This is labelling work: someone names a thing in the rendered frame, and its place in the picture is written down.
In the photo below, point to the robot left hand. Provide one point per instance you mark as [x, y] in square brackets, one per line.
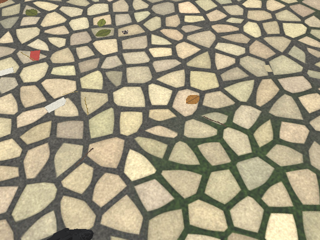
[72, 234]

